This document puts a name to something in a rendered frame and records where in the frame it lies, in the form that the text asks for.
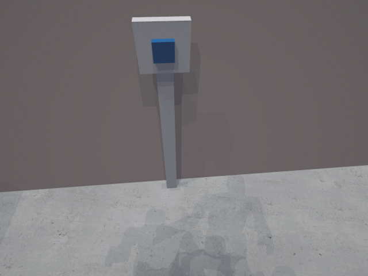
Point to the panel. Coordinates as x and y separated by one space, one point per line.
179 29

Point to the button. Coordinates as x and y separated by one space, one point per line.
163 50

